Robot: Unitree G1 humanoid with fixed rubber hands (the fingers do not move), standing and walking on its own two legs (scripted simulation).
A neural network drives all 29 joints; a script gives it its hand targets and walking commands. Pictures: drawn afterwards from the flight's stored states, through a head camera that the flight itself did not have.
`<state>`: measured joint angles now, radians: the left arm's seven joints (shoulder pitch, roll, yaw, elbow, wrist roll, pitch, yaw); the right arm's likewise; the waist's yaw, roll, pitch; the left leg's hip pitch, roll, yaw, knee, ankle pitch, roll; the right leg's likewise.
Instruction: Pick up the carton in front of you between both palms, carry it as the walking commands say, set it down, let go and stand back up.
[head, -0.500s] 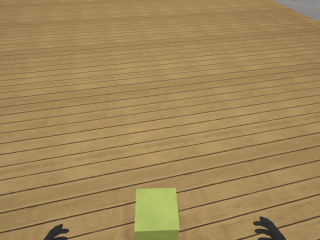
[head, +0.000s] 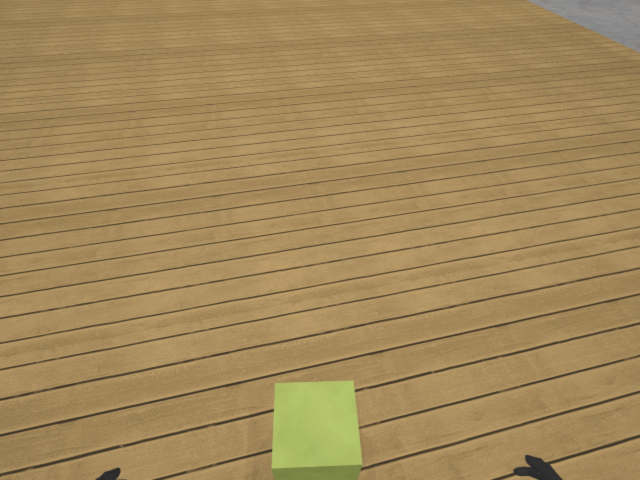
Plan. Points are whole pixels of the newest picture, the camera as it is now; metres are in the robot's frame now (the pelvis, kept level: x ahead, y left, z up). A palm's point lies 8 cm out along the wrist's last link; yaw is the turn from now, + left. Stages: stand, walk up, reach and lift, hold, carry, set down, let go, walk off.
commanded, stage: stand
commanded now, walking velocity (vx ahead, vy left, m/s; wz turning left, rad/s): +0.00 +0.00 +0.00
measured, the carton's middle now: (315, 437) +0.39 +0.00 -0.65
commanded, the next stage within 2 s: none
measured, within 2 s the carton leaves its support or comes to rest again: neither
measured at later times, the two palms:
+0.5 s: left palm out of the picture +0.08 +0.30 -0.10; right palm out of the picture +0.08 -0.31 -0.09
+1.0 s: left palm out of the picture +0.07 +0.30 -0.10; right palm out of the picture +0.07 -0.32 -0.09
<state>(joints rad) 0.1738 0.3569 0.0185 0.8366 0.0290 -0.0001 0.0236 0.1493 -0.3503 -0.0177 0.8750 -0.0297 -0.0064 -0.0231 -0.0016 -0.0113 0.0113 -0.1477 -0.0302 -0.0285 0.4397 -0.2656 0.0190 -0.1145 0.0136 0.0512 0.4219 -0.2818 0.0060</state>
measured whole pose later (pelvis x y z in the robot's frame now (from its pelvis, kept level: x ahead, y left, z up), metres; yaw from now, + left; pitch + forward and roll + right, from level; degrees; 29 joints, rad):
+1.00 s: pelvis -0.02 -0.01 +0.01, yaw +0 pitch -3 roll +0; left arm 0.13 0.39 0.01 1.02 0.02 -0.01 0.01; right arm 0.11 -0.39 -0.01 1.03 -0.02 -0.01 -0.01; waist 0.00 0.00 0.03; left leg -0.12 -0.02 -0.03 0.35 -0.19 0.01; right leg -0.08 0.02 0.05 0.33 -0.20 0.00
